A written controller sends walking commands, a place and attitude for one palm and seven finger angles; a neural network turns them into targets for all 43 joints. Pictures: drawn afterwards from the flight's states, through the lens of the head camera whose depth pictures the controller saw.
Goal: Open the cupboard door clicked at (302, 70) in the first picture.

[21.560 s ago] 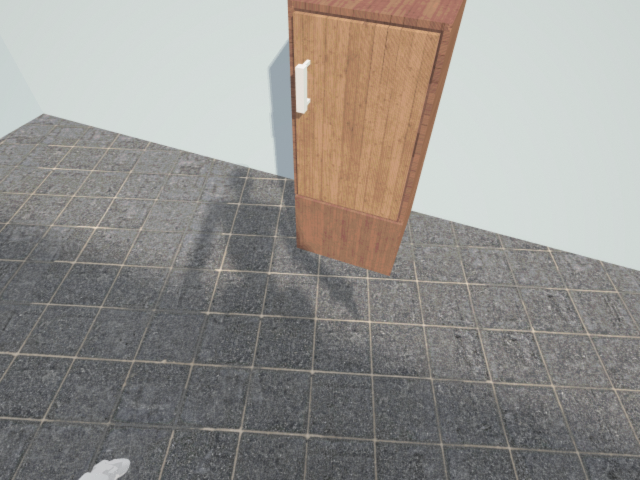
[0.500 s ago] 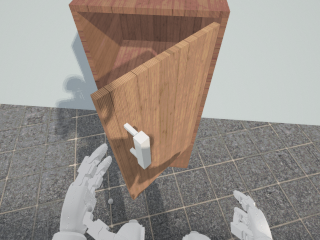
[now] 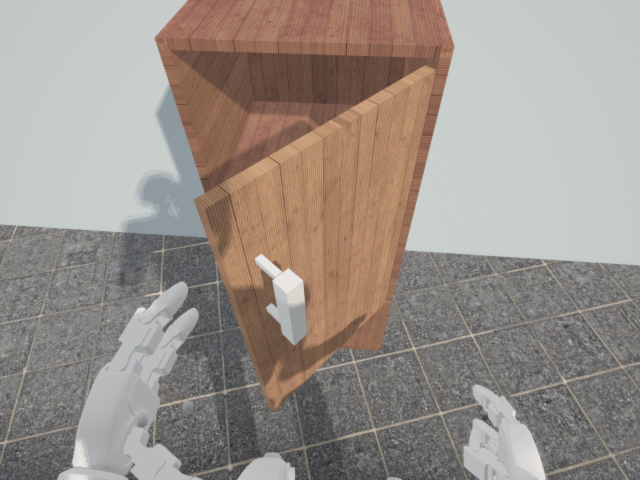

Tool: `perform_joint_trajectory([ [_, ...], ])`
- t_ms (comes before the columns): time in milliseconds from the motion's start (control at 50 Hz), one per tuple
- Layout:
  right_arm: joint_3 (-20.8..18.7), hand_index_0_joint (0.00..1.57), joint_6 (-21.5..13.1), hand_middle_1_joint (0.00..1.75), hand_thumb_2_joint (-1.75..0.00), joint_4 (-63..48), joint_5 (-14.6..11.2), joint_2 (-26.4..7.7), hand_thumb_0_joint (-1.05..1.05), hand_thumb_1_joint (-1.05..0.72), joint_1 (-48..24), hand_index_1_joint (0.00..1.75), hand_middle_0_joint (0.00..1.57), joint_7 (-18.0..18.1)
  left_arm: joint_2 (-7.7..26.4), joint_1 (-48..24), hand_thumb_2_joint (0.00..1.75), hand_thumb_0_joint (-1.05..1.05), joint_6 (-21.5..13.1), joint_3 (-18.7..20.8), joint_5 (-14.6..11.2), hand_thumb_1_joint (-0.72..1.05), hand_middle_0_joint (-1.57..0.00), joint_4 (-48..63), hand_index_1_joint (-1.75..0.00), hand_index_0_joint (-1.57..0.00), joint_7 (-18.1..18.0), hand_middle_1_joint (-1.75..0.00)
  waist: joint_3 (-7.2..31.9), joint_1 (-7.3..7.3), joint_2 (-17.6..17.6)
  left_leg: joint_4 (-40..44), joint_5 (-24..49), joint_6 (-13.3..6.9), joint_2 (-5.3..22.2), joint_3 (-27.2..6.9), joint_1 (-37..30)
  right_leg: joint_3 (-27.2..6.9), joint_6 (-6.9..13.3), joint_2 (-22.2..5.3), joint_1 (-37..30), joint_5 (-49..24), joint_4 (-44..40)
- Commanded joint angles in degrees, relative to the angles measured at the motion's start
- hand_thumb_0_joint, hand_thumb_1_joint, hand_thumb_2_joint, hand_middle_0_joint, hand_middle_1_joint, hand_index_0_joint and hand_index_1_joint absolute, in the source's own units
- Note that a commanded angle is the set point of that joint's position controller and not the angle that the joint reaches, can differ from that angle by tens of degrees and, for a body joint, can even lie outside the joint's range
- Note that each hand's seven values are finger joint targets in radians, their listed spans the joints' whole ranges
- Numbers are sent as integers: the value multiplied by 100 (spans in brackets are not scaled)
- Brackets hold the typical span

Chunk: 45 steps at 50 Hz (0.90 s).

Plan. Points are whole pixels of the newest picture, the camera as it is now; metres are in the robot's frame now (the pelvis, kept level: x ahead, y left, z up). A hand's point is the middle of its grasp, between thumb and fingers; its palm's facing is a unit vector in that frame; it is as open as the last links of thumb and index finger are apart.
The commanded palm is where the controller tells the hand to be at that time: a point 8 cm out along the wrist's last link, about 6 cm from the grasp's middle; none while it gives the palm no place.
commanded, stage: draw the hand back to the body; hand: left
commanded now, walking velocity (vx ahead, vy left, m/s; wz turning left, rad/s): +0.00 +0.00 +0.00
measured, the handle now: (280, 299) +0.33 +0.07 +0.06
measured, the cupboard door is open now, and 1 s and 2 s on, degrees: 50 50 50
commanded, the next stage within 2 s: step back with the hand held close in 1.36 s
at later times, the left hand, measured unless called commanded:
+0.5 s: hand (88, 377) +0.19 +0.21 +0.15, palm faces +0.21 -0.92 -0.32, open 14.7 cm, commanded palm +0.15 +0.26 +0.18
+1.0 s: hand out of the picture +0.22 +0.28 +0.25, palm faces +0.45 -0.80 -0.39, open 8.9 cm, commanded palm +0.18 +0.32 +0.26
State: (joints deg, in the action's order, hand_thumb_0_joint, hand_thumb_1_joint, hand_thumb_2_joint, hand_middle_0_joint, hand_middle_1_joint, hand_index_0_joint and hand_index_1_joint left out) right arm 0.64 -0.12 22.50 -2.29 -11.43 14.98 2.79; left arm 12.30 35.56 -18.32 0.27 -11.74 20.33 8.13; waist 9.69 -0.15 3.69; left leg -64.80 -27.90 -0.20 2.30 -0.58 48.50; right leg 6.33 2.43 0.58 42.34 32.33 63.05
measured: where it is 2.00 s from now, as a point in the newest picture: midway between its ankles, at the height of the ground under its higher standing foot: outside the picture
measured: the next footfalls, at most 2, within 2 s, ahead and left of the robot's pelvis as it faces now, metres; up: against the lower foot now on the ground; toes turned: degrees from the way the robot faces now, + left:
none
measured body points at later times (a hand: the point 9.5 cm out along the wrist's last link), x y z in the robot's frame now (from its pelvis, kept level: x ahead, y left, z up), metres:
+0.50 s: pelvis +0.02 +0.02 +0.05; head +0.01 +0.00 +0.50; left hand +0.17 +0.26 +0.17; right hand +0.20 -0.21 -0.01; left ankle +0.04 +0.12 -0.66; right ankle -0.01 -0.10 -0.66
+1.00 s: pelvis +0.04 +0.02 +0.08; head +0.01 +0.01 +0.53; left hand +0.19 +0.32 +0.27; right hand +0.23 -0.20 +0.01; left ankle +0.04 +0.12 -0.66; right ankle -0.01 -0.10 -0.66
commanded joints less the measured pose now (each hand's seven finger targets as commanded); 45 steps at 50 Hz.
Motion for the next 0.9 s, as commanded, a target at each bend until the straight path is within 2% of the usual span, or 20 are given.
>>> perform_joint_trajectory([
  [0,-232,20,-366,30,-90,-1046,-17,-695,0,-90,-479,30,20,98,403,37,30,0,20,431,-199,-50,-15,862,-30,-15,82,-30,143,103,-571,1184,471,-132,-264,-142,-884,-564,-217,65,-338,-562,-1763],
  [40,-211,20,-427,30,-90,-1079,-22,-725,0,-90,-505,30,20,123,392,-9,30,0,59,433,-271,-50,-15,920,-30,-15,142,-30,70,99,-628,1283,450,-144,-255,-163,-992,-578,-212,54,-417,-450,-1881],
  [120,-184,20,-553,30,-90,-1049,-23,-728,0,-90,-416,30,20,140,790,-103,30,0,-12,796,-353,-50,-15,1438,-30,-15,187,-30,420,-12,-223,1454,852,-156,-256,-170,-1375,-505,-169,82,-798,-1029,-1837],
  [140,-171,20,-582,30,-90,-1040,-40,-703,0,-90,-415,30,20,131,774,-63,30,0,-31,804,-363,-50,-15,1546,-30,-15,199,-30,439,-42,-5,1515,946,-150,-260,-160,-1494,-456,-155,97,-811,-1178,-1820],
  [180,-157,20,-645,30,-90,-976,-55,-702,0,-90,-383,30,20,132,874,-192,32,0,-51,930,-418,-47,-15,1669,-30,-15,205,-30,407,-15,51,1597,1011,-147,-257,-179,-1636,-405,-157,119,-840,-1315,-1862],
  [220,-158,20,-693,30,-90,-919,-79,-714,0,-90,-438,30,20,130,983,-76,34,0,20,1132,-474,-40,-15,1574,-30,-15,250,-30,334,-64,30,1668,1080,-143,-250,-193,-1671,-394,-145,134,-968,-1388,-1933],
  [260,-139,20,-729,30,-90,-874,-110,-703,0,-90,-454,30,20,110,859,27,37,0,153,1087,-528,-32,-16,1452,-30,-16,339,-30,175,-57,193,1781,1139,-130,-251,-180,-1799,-334,-152,129,-994,-1529,-2007],
  [280,-147,20,-610,30,-90,-958,-34,-699,0,-90,-498,30,20,305,1687,115,39,0,517,1334,305,-29,-16,1923,-30,-16,-465,-30,274,-396,166,2064,1177,-123,-166,-66,-1961,-679,-64,-61,-1149,-1526,-2425],
  [300,-74,20,-569,30,-90,-935,-7,-579,0,-90,-475,30,20,369,1127,371,40,0,790,1040,403,-26,-16,1813,-30,-16,-816,-30,-35,-220,155,2162,1121,-125,-183,-34,-2095,-608,-80,-94,-1139,-1419,-2582],
  [320,-84,20,-572,30,-90,-900,2,-588,0,-90,-504,30,20,389,1027,373,42,0,942,1025,444,-22,-16,1794,-30,-16,-981,-30,-103,-220,-183,2201,1110,-132,-178,-74,-2100,-581,-104,-98,-1190,-1370,-2701],
  [340,-70,20,-521,30,-90,-824,-2,-569,0,-90,-485,30,20,400,867,510,43,0,1086,892,567,-18,-16,1627,-30,-16,-1109,-30,-297,-167,-59,2246,1104,-146,-149,-24,-2210,-536,-125,-106,-1195,-1377,-2736],
  [440,-15,20,-527,30,-90,-669,67,-685,0,-90,-600,30,20,483,1265,-80,51,0,1293,1156,818,-1,-17,1871,-30,-17,-1543,-30,-269,-151,-297,2695,1265,-193,-133,-38,-2787,-440,-147,-117,-1662,-1548,-3090],
  [520,40,20,-676,30,-90,-464,99,-713,0,-90,-661,30,20,509,1484,-335,57,0,1331,1399,904,13,-17,2000,-30,-17,-1714,-30,-157,-209,-16,3063,1581,-191,-125,-89,-3256,-385,-116,-121,-2109,-1872,-3245],
  [580,81,20,-783,30,-90,-324,110,-708,0,-90,-719,30,20,478,1383,-543,62,0,1342,1376,926,23,-18,1974,-30,-18,-1747,-30,-435,-197,76,3347,1675,-156,-110,-142,-3473,-343,-124,-96,-2214,-1911,-3396],
  [620,75,20,-842,30,-90,-207,135,-735,0,-90,-730,30,20,454,1494,-592,64,0,1339,1559,935,31,-18,1936,-30,-18,-1779,-30,-353,-249,192,3522,1871,-135,-102,-167,-3627,-333,-98,-110,-2515,-2054,-3488],
  [720,33,20,-858,30,-90,-13,158,-742,0,-90,-894,30,20,366,1502,-467,72,0,1331,1889,872,48,-19,1563,-30,-19,-1728,-30,-540,-333,-239,3838,2483,-107,-41,-131,-3876,-290,-106,-81,-2967,-2516,-3730],
  [780,24,20,-840,30,-90,58,177,-738,0,-90,-945,30,20,304,1604,-695,76,0,1291,2091,846,58,-19,1742,-30,-19,-1697,-30,-482,-354,36,3959,2854,-86,-42,-78,-4116,-336,-109,-83,-3179,-2769,-3852],
  [820,-4,20,-827,30,-90,124,189,-758,0,-90,-990,30,20,285,1722,-817,80,0,1283,2264,827,65,-19,1700,-30,-19,-1693,-30,-536,-366,-140,4040,2905,-80,-19,-70,-4177,-335,-104,-59,-3279,-2847,-3977],
  [840,-6,20,-817,30,-90,119,192,-773,0,-90,-1002,30,20,278,1721,-947,81,0,1272,2279,819,69,-19,1807,-30,-19,-1684,-30,-524,-351,20,4074,2999,-82,-27,-51,-4248,-357,-108,-66,-3324,-2920,-3999],
  [880,-11,20,-820,30,-90,181,205,-753,0,-90,-1019,30,20,261,1814,-1090,84,0,1255,2461,806,76,-19,1780,-30,-19,-1695,-30,-538,-369,56,4135,2981,-69,-42,-31,-4310,-350,-110,-54,-3388,-2934,-4076],
])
